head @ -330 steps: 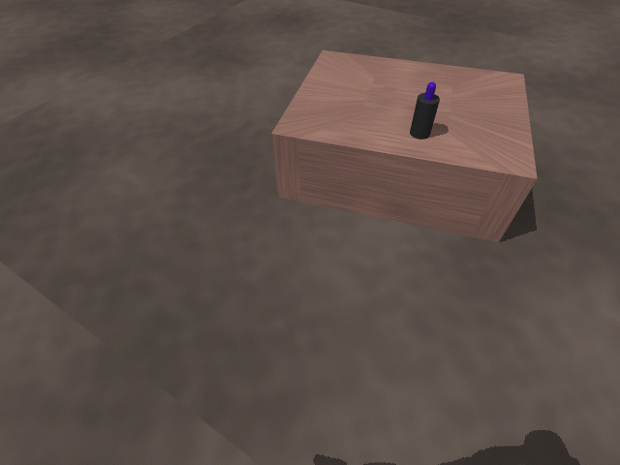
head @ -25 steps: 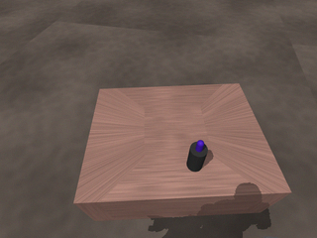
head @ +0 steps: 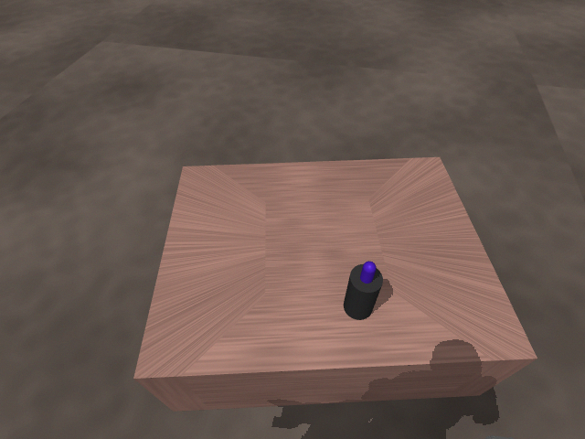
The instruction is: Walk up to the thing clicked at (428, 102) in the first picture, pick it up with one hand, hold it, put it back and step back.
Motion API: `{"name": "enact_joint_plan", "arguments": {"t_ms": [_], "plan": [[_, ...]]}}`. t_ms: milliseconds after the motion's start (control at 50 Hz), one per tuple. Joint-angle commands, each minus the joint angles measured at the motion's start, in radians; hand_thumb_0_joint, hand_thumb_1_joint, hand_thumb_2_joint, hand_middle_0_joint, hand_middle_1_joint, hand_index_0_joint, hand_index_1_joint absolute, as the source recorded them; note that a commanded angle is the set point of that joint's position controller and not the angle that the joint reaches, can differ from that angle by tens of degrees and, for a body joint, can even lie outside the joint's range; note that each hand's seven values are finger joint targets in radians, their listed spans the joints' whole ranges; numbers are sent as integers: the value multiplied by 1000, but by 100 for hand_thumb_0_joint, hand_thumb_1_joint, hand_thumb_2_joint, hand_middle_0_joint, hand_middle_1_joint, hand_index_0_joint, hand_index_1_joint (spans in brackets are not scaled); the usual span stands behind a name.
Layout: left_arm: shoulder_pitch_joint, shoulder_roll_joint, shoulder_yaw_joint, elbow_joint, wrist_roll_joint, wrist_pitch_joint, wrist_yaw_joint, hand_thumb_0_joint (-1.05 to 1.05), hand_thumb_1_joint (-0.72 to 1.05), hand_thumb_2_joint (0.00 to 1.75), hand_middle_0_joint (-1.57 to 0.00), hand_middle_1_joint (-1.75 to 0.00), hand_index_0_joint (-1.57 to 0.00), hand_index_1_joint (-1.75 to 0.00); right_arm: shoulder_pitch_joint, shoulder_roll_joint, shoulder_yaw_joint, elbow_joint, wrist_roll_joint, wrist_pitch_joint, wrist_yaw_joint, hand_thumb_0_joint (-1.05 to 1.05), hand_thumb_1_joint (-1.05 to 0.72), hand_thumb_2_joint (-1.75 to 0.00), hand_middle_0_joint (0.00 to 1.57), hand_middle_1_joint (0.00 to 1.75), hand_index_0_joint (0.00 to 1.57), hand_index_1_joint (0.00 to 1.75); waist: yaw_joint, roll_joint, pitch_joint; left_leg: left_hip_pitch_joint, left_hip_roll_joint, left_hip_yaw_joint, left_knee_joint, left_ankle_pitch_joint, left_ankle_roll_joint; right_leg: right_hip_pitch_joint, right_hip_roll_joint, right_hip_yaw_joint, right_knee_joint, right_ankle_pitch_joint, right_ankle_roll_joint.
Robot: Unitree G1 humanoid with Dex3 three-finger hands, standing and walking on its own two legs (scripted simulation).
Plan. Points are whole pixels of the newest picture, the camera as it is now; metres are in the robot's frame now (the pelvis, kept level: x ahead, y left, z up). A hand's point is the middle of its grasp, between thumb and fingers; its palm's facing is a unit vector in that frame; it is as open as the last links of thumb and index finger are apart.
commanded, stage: stand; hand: right
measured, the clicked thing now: (363, 287) +0.49 -0.16 -0.32
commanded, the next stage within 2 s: go down in 0.42 s
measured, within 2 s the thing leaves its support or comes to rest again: neither
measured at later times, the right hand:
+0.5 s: hand out of the picture +0.07 -0.25 -0.16, palm faces -0.02 +0.94 -0.34, open 7.4 cm
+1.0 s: hand (475, 434) +0.14 -0.26 -0.15, palm faces +0.03 +0.94 -0.33, open 15.5 cm
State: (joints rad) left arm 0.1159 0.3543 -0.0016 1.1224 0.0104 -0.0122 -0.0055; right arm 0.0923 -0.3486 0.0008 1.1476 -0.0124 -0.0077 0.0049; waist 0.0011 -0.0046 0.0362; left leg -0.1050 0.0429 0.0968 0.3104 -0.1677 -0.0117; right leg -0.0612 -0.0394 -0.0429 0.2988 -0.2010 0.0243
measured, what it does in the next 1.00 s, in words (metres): stands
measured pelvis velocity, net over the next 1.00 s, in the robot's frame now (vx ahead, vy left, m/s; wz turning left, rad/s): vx -0.01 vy -0.01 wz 0.02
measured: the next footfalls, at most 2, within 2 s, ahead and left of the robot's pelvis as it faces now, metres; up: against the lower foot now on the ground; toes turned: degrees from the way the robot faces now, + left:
none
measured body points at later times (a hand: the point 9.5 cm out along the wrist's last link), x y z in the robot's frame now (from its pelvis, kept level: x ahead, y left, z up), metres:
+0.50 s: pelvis +0.00 +0.00 +0.00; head +0.00 +0.00 +0.45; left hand +0.07 +0.31 -0.13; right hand +0.08 -0.30 -0.13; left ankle +0.00 +0.12 -0.75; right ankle -0.02 -0.13 -0.75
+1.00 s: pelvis -0.01 -0.01 -0.02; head +0.03 -0.01 +0.43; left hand +0.08 +0.25 -0.13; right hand +0.14 -0.31 -0.13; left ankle +0.00 +0.12 -0.75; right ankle -0.02 -0.13 -0.75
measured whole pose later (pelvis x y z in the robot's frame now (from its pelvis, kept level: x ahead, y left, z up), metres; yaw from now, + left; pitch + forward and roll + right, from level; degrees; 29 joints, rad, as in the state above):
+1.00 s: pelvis -0.01 -0.01 -0.02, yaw +1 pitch +5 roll +1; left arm 0.26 0.24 0.01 0.71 -0.02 -0.06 0.04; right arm 0.07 -0.31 -0.17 0.81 -0.05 0.19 0.03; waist 0.03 -0.01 0.01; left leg -0.38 0.04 0.07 0.53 -0.24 -0.02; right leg -0.35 -0.05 -0.05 0.58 -0.31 0.01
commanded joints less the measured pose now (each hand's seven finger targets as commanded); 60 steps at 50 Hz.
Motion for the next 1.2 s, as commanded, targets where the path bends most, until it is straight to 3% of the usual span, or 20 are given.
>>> {"name": "enact_joint_plan", "arguments": {"t_ms": [0,480,500,520,540,580,620,640,680,700,740,800,860,900,940,980,1060,1100,1120,1180], "plan": [[-38,214,39,-59,2,-18,17,0,90,90,-20,-30,-20,-30,-52,-211,-44,-65,1,-21,-9,0,-90,-90,20,30,20,30,-3,5,-66,64,123,-104,-38,175,23,-40,-116,86,-48,193,-36],[-37,213,39,-64,3,-14,14,0,90,90,-20,-30,-20,-30,-39,-211,-46,-67,0,-22,-11,0,-90,-90,20,30,20,30,-7,5,-60,58,120,-103,-47,151,22,-50,-114,88,-47,160,-38],[-33,213,39,-63,0,-15,14,0,90,92,-20,-29,-19,-30,-39,-213,-44,-63,1,-23,-11,0,-82,-82,12,22,12,22,-3,6,-42,50,117,-107,-54,150,18,-57,-110,88,-51,149,-36],[-14,56,28,-328,-49,-58,32,0,89,92,-22,-33,-23,-32,-390,-57,-79,-414,52,-111,-18,0,-74,-74,6,14,4,14,105,-33,37,-156,-29,-46,18,105,4,-149,37,-12,38,65,-44],[28,79,31,-279,-57,-53,41,0,89,91,-22,-32,-22,-32,-420,-105,-85,-312,31,-102,-18,0,-66,-66,4,6,4,6,61,21,6,-110,-29,-42,22,96,-1,-149,39,-9,47,54,-46],[91,116,71,-283,-55,-41,53,0,89,91,-22,-31,-21,-32,-235,-207,-157,-135,3,-46,-10,0,-50,-50,5,5,5,5,49,59,-23,-132,-25,-38,39,32,2,-191,45,-6,83,10,-51],[114,101,82,-348,-43,-38,56,0,89,90,-21,-31,-21,-31,-251,-258,-210,-128,-30,-24,3,0,-34,-34,7,4,6,4,27,54,-178,-74,-19,-42,87,85,3,-202,50,-10,135,75,-44],[144,95,89,-368,-37,-37,57,0,90,89,-21,-31,-21,-30,-209,-272,-234,-166,-54,-19,7,0,-26,-26,8,4,6,4,7,24,-243,-41,-19,-47,99,124,8,-197,54,-14,145,120,-38],[158,89,99,-385,-28,-41,54,0,90,88,-20,-30,-21,-29,-113,-240,-247,-174,-69,13,16,0,-17,-15,8,3,6,3,-21,-29,-225,-46,-21,-40,116,141,18,-220,57,-17,152,150,-28],[137,77,92,-419,-27,-44,53,0,90,88,-20,-30,-21,-29,-57,-200,-239,-147,-71,37,19,0,-11,-13,9,3,7,3,-20,-22,-212,-50,-25,-35,116,133,19,-222,57,-16,150,145,-27],[107,67,81,-462,-30,-52,52,0,90,88,-20,-30,-21,-30,-139,-209,-235,-235,-74,64,18,0,-2,-10,9,3,7,3,-24,-46,-202,-57,-28,-36,110,94,20,-254,52,-13,145,106,-26],[86,58,72,-508,-35,-62,55,0,90,89,-21,-31,-20,-31,-82,-158,-210,-284,-59,120,21,0,14,-8,8,3,7,3,-9,-38,-155,-102,-37,-29,112,31,24,-274,42,-8,143,47,-30],[104,65,76,-527,-32,-74,60,0,89,90,-21,-31,-20,-31,-98,-185,-230,-403,-47,156,19,0,32,-7,6,4,5,4,0,-44,-178,-130,-45,-20,138,35,26,-263,33,2,161,55,-30],[94,52,68,-540,-33,-89,61,0,89,90,-21,-31,-20,-31,-101,-156,-207,-437,-41,174,21,0,37,-6,6,5,5,4,15,-4,-151,-167,-48,-20,145,-12,22,-291,30,8,171,4,-37],[112,46,67,-539,-29,-99,67,0,89,90,-21,-31,-20,-31,-94,-186,-236,-498,-41,181,13,0,43,-5,5,5,5,5,16,-5,-197,-162,-43,-25,166,27,18,-275,32,6,200,39,-40],[111,42,64,-540,-25,-113,70,0,90,89,-21,-31,-20,-31,-58,-142,-207,-510,-40,195,16,0,44,-5,4,5,5,5,25,-7,-192,-181,-41,-28,184,29,16,-282,34,5,222,37,-40],[124,54,72,-533,-19,-140,80,0,90,90,-21,-31,-20,-31,-47,-174,-234,-601,-39,213,0,0,52,-4,4,5,4,5,22,-41,-237,-198,-45,-21,231,51,20,-287,25,21,258,79,-30],[107,43,62,-539,-21,-152,81,0,90,90,-21,-31,-20,-31,-10,-137,-201,-630,-37,230,3,0,52,-4,4,5,4,5,21,-59,-219,-220,-45,-18,248,45,22,-299,21,24,268,81,-25],[122,57,72,-537,-20,-155,86,0,90,90,-21,-31,-20,-31,-48,-173,-225,-684,-34,233,-2,0,53,-4,4,5,4,5,27,-79,-255,-217,-47,-15,262,66,24,-283,18,31,280,118,-20],[112,43,62,-544,-22,-165,91,0,90,89,-21,-31,-20,-31,37,-139,-203,-694,-29,273,-2,0,55,-3,4,5,4,5,22,-66,-234,-229,-47,-9,278,73,22,-307,16,38,303,139,-19]]}}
